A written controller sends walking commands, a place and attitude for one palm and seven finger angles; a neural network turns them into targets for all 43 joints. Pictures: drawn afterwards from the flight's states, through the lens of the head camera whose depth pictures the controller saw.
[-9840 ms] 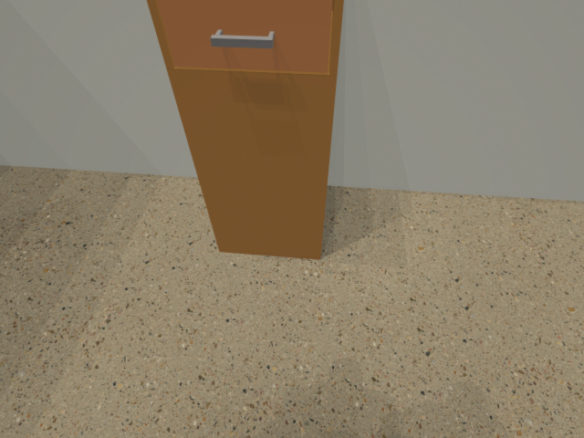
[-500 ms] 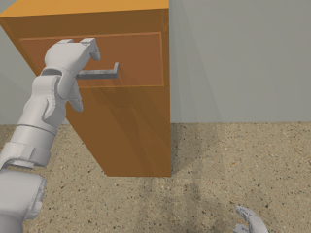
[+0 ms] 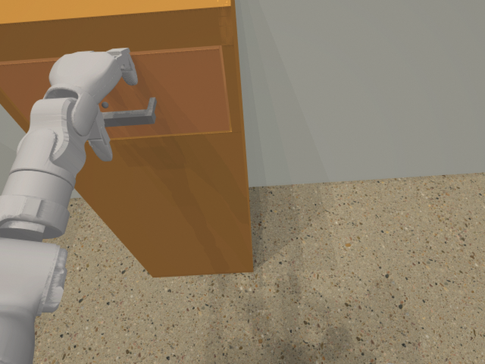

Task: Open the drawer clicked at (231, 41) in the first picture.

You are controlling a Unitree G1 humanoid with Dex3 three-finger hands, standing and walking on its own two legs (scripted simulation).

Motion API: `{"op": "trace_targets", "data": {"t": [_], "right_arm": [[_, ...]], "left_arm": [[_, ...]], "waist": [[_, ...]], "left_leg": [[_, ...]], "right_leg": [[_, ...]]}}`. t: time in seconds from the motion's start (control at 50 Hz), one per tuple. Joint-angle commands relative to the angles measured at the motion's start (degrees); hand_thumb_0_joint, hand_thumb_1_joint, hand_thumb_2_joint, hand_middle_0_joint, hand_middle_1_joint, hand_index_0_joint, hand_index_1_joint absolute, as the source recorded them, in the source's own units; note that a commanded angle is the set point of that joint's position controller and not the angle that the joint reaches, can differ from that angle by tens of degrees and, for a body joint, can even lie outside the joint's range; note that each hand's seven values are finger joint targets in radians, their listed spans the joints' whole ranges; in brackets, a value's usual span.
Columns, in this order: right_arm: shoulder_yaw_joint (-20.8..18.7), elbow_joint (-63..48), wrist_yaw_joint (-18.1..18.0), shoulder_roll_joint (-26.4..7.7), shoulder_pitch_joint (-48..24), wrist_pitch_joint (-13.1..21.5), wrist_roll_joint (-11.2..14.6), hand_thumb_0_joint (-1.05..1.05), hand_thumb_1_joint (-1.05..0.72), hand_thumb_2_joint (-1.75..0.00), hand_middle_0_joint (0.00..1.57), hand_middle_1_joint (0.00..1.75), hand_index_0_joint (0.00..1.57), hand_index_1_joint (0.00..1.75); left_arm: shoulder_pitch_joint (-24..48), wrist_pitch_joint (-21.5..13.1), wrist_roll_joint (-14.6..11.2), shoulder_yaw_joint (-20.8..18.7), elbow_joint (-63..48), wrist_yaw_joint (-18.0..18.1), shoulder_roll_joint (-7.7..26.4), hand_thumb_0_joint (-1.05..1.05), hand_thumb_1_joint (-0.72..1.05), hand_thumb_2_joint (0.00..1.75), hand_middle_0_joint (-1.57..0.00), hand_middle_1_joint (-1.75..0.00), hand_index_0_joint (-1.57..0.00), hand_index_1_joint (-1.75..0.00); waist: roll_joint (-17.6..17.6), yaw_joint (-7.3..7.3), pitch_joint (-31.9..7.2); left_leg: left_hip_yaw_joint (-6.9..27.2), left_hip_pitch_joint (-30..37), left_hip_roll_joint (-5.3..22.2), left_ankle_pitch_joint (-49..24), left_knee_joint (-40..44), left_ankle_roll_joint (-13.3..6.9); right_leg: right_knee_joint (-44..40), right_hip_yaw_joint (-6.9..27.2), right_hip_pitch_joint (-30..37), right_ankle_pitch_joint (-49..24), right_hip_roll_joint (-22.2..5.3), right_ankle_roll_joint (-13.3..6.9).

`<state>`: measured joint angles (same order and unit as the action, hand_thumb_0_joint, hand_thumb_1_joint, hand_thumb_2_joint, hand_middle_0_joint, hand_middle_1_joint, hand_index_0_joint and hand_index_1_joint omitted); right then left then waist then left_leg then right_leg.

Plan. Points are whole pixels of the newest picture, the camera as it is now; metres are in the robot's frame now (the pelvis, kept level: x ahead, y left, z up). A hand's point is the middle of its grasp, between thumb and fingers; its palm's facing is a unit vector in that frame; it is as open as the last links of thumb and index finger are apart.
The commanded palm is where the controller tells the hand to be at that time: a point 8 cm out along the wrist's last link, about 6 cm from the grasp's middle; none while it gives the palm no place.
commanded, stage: move the hooked fingers above the handle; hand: left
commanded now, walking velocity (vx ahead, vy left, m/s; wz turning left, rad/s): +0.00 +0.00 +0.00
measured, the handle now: (117, 112) +0.51 +0.25 +0.14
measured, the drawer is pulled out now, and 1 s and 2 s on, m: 0.00 0.00 0.00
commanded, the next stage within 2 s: none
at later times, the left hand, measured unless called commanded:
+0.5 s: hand (105, 100) +0.46 +0.23 +0.20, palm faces +0.03 +0.01 -1.00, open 13.8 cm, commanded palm +0.44 +0.24 +0.26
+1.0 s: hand (103, 97) +0.46 +0.23 +0.20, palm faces +0.02 +0.00 -1.00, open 13.6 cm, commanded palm +0.45 +0.26 +0.26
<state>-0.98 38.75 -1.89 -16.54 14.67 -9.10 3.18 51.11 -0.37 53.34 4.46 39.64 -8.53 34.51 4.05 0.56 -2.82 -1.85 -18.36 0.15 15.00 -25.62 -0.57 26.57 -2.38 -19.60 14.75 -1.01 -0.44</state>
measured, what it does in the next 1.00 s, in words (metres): stands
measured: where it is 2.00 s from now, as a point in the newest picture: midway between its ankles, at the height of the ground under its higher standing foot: outside the picture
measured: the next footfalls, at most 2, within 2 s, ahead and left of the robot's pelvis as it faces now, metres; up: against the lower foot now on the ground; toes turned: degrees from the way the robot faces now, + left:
none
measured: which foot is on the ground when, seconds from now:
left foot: down 0.00-1.00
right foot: down 0.00-1.00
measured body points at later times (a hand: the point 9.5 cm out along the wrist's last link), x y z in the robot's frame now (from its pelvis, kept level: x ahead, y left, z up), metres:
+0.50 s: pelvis +0.00 +0.00 +0.00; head +0.04 -0.03 +0.45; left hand +0.45 +0.22 +0.25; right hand +0.12 -0.25 -0.13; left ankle -0.03 +0.12 -0.74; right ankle -0.02 -0.11 -0.74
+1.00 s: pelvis -0.01 +0.00 +0.00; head +0.03 -0.03 +0.45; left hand +0.46 +0.23 +0.26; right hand +0.10 -0.26 -0.13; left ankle -0.03 +0.12 -0.74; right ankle -0.02 -0.11 -0.74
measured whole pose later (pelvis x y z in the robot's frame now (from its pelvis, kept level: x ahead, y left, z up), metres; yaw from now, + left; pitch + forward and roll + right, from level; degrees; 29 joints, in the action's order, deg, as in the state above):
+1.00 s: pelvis -0.01 +0.00 +0.00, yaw -1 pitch +7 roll +0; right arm 0.6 37.9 -3.9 -16.3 13.0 -8.7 4.1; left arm 55.7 -3.2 54.6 4.1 46.3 -7.9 35.6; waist 3.5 1.4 -3.0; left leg -2.4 -18.8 0.4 14.5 -25.9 -0.5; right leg 27.0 -1.7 -20.4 14.0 -0.7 -0.5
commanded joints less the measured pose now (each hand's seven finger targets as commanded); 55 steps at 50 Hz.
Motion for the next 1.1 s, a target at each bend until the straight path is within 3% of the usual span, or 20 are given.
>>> {"op": "trace_targets", "data": {"t": [0.0,0.04,0.1,0.18,0.22,0.28,0.3,0.34,0.4,0.48,0.5,0.52,0.68,0.7,0.76,0.82,0.9,0.94,1.0,1.08], "right_arm": [[-2.2,-7.8,-0.5,-6.9,-2.0,2.0,-0.3,0.0,-0.9,-0.9,0.2,0.3,0.2,0.3],[-2.1,-8.2,-0.5,-6.9,-2.5,2.0,0.0,0.0,-0.9,-0.9,0.2,0.3,0.2,0.3],[-2.0,-7.5,-0.9,-7.1,-2.2,2.0,0.2,0.0,-0.9,-0.9,0.2,0.3,0.2,0.3],[-2.0,-7.7,-1.1,-6.9,-2.2,2.3,0.2,0.0,-0.9,-0.9,0.2,0.3,0.2,0.3],[-2.1,-7.8,-1.1,-6.6,-2.2,2.5,0.2,0.0,-0.9,-0.9,0.2,0.3,0.2,0.3],[-1.8,-7.3,-1.3,-6.9,-1.8,2.6,0.2,0.0,-0.9,-0.9,0.2,0.3,0.2,0.3],[-1.7,-7.4,-1.3,-7.0,-1.8,2.7,0.1,0.0,-0.9,-0.9,0.2,0.3,0.2,0.3],[-1.8,-7.9,-1.1,-6.6,-2.7,2.9,0.0,0.0,-0.9,-0.9,0.2,0.3,0.2,0.3],[-1.8,-7.9,-0.7,-6.6,-2.6,2.7,0.0,0.0,-0.9,-0.9,0.2,0.3,0.2,0.3],[-1.6,-7.8,-0.7,-6.8,-3.1,2.5,0.0,0.0,-0.9,-0.9,0.2,0.3,0.2,0.3],[-1.5,-8.0,-0.8,-6.7,-3.3,2.4,0.0,0.0,-0.9,-0.9,0.2,0.3,0.2,0.3],[-1.5,-7.7,-0.8,-6.8,-3.1,2.4,0.0,0.0,-0.9,-0.9,0.2,0.3,0.2,0.3],[-1.1,-7.3,-1.5,-7.1,-2.6,2.0,0.3,0.0,-0.9,-0.9,0.2,0.3,0.2,0.3],[-1.1,-7.5,-1.6,-7.0,-2.7,2.0,0.2,0.0,-0.9,-0.9,0.2,0.3,0.2,0.3],[-1.2,-7.6,-1.7,-7.1,-2.6,1.9,0.2,0.0,-0.9,-0.9,0.2,0.3,0.2,0.3],[-1.2,-7.7,-1.9,-7.2,-2.3,1.8,0.2,0.0,-0.9,-0.9,0.2,0.3,0.2,0.3],[-1.0,-7.2,-2.5,-7.5,-2.0,1.9,0.6,0.0,-0.9,-0.9,0.2,0.3,0.2,0.3],[-1.0,-7.1,-2.9,-7.9,-1.8,2.0,0.6,0.0,-0.9,-0.9,0.2,0.3,0.2,0.3],[-1.1,-7.2,-2.9,-7.6,-0.9,2.3,0.4,0.0,-0.9,-0.9,0.2,0.3,0.2,0.3],[-1.1,-7.5,-3.1,-7.8,-1.0,2.1,0.5,0.0,-0.9,-0.9,0.2,0.3,0.2,0.3]], "left_arm": [[28.4,-0.1,0.3,-9.8,-11.3,3.2,19.9,0.0,-0.5,0.3,-0.3,-1.2,-0.3,-1.2],[28.6,-0.1,0.1,-7.7,-11.8,2.9,17.7,0.0,-0.5,0.3,-0.3,-1.2,-0.3,-1.2],[27.5,0.9,0.6,-6.3,-7.2,2.7,16.5,0.0,-0.5,0.3,-0.3,-1.2,-0.3,-1.2],[30.1,0.3,0.9,-4.8,-9.6,2.1,15.8,0.0,-0.5,0.3,-0.3,-1.2,-0.3,-1.2],[31.9,0.2,0.5,-2.2,-10.8,1.8,12.5,0.0,-0.5,0.3,-0.3,-1.2,-0.3,-1.2],[31.5,0.2,0.1,-4.3,-7.7,2.1,14.7,0.0,-0.5,0.3,-0.3,-1.2,-0.3,-1.2],[31.5,0.0,0.5,-6.5,-8.1,2.4,17.2,0.0,-0.5,0.3,-0.3,-1.2,-0.3,-1.2],[33.3,-0.3,0.8,-5.1,-11.2,2.7,15.5,0.0,-0.5,0.3,-0.3,-1.2,-0.3,-1.2],[31.3,0.7,0.7,-4.7,-10.5,3.1,14.3,0.0,-0.5,0.3,-0.3,-1.2,-0.3,-1.2],[29.5,1.4,0.9,-7.7,-9.2,3.0,17.7,0.0,-0.5,0.3,-0.3,-1.2,-0.3,-1.2],[29.8,1.7,0.9,-6.3,-9.1,2.8,16.4,0.0,-0.5,0.3,-0.3,-1.2,-0.3,-1.2],[30.2,1.7,1.0,-7.4,-9.0,2.8,17.9,0.0,-0.5,0.3,-0.3,-1.2,-0.3,-1.2],[29.4,1.7,1.8,-7.7,-3.5,2.1,19.3,0.0,-0.5,0.3,-0.3,-1.2,-0.3,-1.2],[30.2,1.7,1.6,-6.2,-3.7,2.0,17.6,0.0,-0.5,0.3,-0.3,-1.2,-0.3,-1.2],[30.0,1.0,1.7,-8.3,-4.0,2.1,20.4,0.0,-0.5,0.3,-0.3,-1.2,-0.3,-1.2],[29.7,0.6,1.7,-8.1,-3.4,2.2,20.0,0.0,-0.5,0.3,-0.3,-1.2,-0.3,-1.2],[29.9,0.7,1.7,-7.4,1.2,2.2,20.4,0.0,-0.5,0.3,-0.3,-1.2,-0.3,-1.2],[30.6,0.2,2.2,-9.1,2.4,2.4,23.1,0.0,-0.5,0.3,-0.3,-1.2,-0.3,-1.2],[30.6,-0.2,2.5,-9.2,2.0,2.8,23.3,0.0,-0.5,0.3,-0.3,-1.2,-0.3,-1.2],[28.1,-1.0,2.6,-11.3,3.2,3.1,25.5,0.0,-0.5,0.3,-0.3,-1.2,-0.3,-1.2]], "waist": [[-2.8,-0.82,-23.7],[-2.5,-0.27,-23.3],[-4.2,0.46,-19.4],[-2.3,0.93,-21.4],[-2.3,1.64,-21.4],[-3.6,1.18,-20.5],[-3.4,0.4,-21.4],[-1.9,0.38,-24.2],[-2.9,0.26,-22.8],[-4.2,-0.49,-22.7],[-3.8,-0.33,-22.3],[-3.7,-0.22,-21.7],[-4.6,-0.2,-19.8],[-4.4,0.13,-19.7],[-4.5,-0.32,-21.0],[-4.6,-0.21,-20.3],[-6.1,0.65,-16.6],[-6.2,0.58,-17.4],[-4.9,0.13,-19.7],[-6.1,-0.34,-19.1]], "left_leg": [[0.0,6.3,-1.9,-24.5,-0.2,-2.2],[-0.1,6.5,-2.0,-24.0,-0.2,-2.2],[-0.1,5.8,-1.7,-20.0,0.5,-2.2],[0.2,7.6,-1.9,-19.9,0.3,-2.3],[0.3,9.0,-1.8,-20.6,0.1,-2.3],[0.4,7.7,-1.9,-19.4,0.4,-2.2],[0.4,7.2,-1.9,-20.2,0.6,-2.1],[0.3,8.8,-1.9,-23.6,-0.1,-2.0],[0.5,8.8,-1.7,-24.2,-0.1,-2.0],[0.3,7.5,-1.7,-24.8,0.1,-2.0],[0.0,7.3,-1.7,-24.2,0.2,-2.1],[0.2,7.4,-1.6,-24.2,0.2,-2.0],[-0.1,5.2,-1.7,-20.8,0.7,-1.9],[-0.4,5.6,-1.6,-20.7,0.6,-2.0],[-0.3,5.1,-1.7,-20.6,0.6,-2.0],[-0.5,4.7,-1.5,-20.4,0.7,-1.9],[-0.8,2.4,-1.5,-14.8,1.5,-2.0],[-0.8,1.4,-1.7,-14.1,1.5,-1.9],[-1.0,2.1,-1.6,-15.1,1.2,-2.0],[-1.0,0.0,-1.7,-13.6,1.2,-2.1]], "right_leg": [[-0.1,1.2,14.2,-23.2,1.0,-1.4],[-0.4,1.1,13.6,-22.2,1.1,-1.4],[-1.2,0.9,10.7,-18.8,1.2,-1.2],[-1.3,1.2,10.4,-18.1,1.2,-1.3],[-1.4,1.1,9.1,-18.2,1.3,-1.2],[-1.6,1.1,9.5,-17.4,1.3,-1.3],[-1.3,1.0,10.6,-18.1,1.3,-1.3],[-0.8,1.1,11.5,-20.0,1.3,-1.6],[-0.6,0.9,10.6,-20.5,1.4,-1.4],[-0.3,0.8,12.5,-21.8,1.2,-1.4],[-0.5,0.9,12.3,-21.6,1.1,-1.3],[-0.6,0.8,11.8,-21.5,1.2,-1.4],[-0.8,0.9,11.4,-18.8,1.1,-1.3],[-1.0,1.1,10.9,-19.0,1.0,-1.2],[-0.9,1.3,12.1,-19.1,1.0,-1.1],[-1.0,1.2,11.8,-19.3,0.9,-1.1],[-2.1,1.4,10.0,-14.6,0.9,-0.7],[-2.3,1.8,11.2,-13.6,0.8,-0.7],[-1.7,2.1,11.8,-15.1,0.7,-0.7],[-1.6,2.3,12.8,-14.6,0.7,-0.5]]}}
